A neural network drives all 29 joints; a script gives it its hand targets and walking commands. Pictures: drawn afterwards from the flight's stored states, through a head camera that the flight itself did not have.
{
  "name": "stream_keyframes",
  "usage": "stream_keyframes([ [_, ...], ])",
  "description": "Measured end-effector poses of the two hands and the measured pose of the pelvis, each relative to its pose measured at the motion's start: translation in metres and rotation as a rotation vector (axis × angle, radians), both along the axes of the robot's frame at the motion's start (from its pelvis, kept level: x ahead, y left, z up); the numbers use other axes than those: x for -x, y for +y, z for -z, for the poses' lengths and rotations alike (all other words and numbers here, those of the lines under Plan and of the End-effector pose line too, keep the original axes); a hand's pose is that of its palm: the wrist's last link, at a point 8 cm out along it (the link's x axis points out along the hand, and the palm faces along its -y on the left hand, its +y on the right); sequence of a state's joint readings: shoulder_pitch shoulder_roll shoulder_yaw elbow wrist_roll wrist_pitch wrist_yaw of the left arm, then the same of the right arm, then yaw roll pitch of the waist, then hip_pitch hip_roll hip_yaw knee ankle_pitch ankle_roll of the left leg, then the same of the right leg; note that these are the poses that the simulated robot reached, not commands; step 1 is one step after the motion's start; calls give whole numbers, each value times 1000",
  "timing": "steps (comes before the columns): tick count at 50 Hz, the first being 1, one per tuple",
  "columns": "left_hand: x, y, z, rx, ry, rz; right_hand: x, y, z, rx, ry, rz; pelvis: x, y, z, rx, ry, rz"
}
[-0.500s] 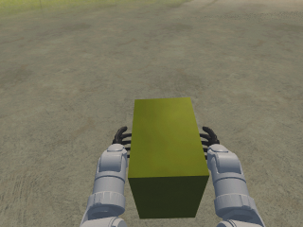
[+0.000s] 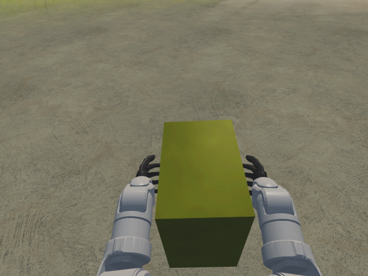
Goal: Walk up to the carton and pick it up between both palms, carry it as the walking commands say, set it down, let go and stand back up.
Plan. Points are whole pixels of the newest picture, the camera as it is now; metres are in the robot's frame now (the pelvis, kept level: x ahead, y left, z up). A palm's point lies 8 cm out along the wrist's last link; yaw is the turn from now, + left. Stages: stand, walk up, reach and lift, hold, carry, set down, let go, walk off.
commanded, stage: hold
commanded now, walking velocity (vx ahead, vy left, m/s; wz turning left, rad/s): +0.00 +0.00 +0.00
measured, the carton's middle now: (200, 194) +0.32 +0.00 -0.01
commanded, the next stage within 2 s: carry in 0.18 s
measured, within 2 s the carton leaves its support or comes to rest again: neither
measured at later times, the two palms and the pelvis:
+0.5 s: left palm (157, 169) +0.32 +0.10 +0.08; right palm (273, 178) +0.30 -0.16 +0.07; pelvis -0.02 -0.01 -0.02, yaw -5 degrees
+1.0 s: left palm (187, 169) +0.32 +0.03 +0.08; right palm (313, 197) +0.24 -0.22 +0.09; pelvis -0.03 -0.01 -0.01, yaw -19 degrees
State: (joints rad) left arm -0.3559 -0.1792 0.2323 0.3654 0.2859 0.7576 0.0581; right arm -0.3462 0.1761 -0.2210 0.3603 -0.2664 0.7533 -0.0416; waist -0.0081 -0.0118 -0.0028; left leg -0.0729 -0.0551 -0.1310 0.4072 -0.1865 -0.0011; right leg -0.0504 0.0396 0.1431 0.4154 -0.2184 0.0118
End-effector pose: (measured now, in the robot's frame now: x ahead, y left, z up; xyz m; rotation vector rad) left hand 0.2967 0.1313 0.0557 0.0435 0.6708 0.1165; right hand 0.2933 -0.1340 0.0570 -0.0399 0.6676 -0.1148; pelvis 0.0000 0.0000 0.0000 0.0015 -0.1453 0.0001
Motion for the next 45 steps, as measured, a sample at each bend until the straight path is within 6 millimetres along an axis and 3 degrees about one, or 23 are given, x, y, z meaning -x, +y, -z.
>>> stream_keyframes([
  [8,1,-1,-1,-1,1,0,1,-1,0,-1,1,-1,1,-1,0,0,1,0],
  [17,-8,-7,-3,23,-62,-32,-11,-6,-4,-8,-63,5,4,-9,11,-5,173,34],
  [23,-23,-24,-18,70,-119,-11,-11,-21,-14,-71,-120,101,14,-12,23,-3,222,70],
  [33,-33,-68,-36,128,-96,73,13,-62,-28,-137,-113,275,25,-17,25,-1,227,178],
  [39,-30,-100,-30,140,-47,106,28,-92,-24,-130,-76,337,28,-23,22,-24,230,201],
  [45,-29,-103,-25,178,-57,129,37,-94,-28,-113,-95,385,32,-12,20,-42,234,252],
])
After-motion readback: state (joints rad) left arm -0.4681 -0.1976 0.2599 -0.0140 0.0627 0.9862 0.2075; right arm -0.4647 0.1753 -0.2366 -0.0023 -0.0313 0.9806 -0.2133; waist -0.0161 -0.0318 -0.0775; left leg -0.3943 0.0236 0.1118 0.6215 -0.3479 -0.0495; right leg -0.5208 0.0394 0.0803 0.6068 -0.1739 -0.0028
